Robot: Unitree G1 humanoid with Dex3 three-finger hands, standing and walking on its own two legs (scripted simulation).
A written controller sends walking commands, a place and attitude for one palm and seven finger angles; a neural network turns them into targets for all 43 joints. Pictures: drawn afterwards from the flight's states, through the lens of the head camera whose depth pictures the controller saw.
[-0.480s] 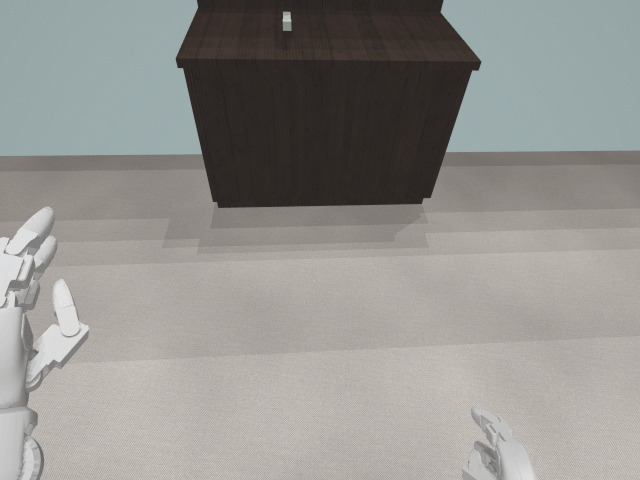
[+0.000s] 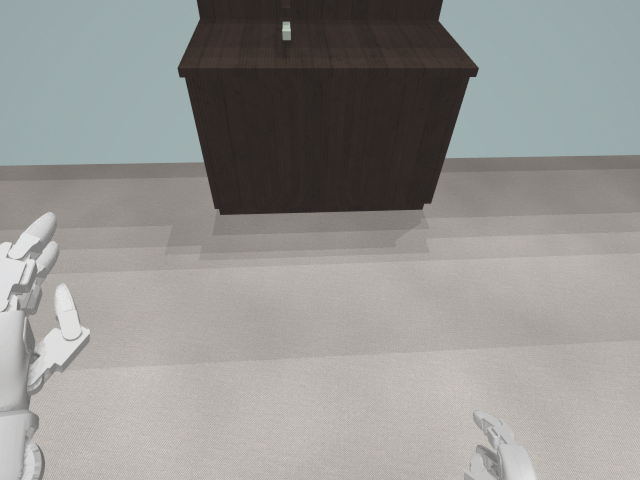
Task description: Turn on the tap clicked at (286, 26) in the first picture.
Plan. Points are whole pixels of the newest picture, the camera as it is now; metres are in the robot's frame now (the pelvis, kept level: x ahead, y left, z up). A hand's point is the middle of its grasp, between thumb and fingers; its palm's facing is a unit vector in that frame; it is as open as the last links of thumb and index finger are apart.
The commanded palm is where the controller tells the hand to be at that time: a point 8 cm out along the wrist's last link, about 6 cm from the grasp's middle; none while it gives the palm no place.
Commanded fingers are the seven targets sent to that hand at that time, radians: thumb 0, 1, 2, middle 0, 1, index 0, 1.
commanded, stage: walk to a spot facing it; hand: left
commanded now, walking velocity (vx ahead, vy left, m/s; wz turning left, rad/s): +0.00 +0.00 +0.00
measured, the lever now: (286, 34) +1.41 +0.20 +0.02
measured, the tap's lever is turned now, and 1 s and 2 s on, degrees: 0 0 0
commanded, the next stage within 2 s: turn to face it in 2.00 s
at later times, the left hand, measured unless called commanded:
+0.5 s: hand (88, 296) +0.25 +0.26 +0.15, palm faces +0.48 -0.81 -0.33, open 7.4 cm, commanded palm +0.19 +0.30 +0.18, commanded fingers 0.00 0.90 0.90 -0.20 -0.30 -0.20 -0.30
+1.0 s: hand (186, 186) +0.43 +0.21 +0.16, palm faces +0.45 -0.76 -0.48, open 7.4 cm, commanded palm +0.35 +0.25 +0.18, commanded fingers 0.00 0.90 0.90 -0.20 -0.30 -0.20 -0.30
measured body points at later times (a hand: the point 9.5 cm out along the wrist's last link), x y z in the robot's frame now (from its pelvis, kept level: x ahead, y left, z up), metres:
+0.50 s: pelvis +0.05 +0.01 -0.02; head +0.05 +0.02 +0.43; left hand +0.22 +0.30 +0.17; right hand +0.19 -0.23 -0.11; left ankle +0.05 +0.11 -0.73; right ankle +0.03 -0.13 -0.74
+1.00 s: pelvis +0.22 -0.04 -0.03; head +0.24 -0.06 +0.42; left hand +0.40 +0.25 +0.18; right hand +0.38 -0.26 -0.14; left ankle +0.09 +0.10 -0.69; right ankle +0.31 -0.12 -0.74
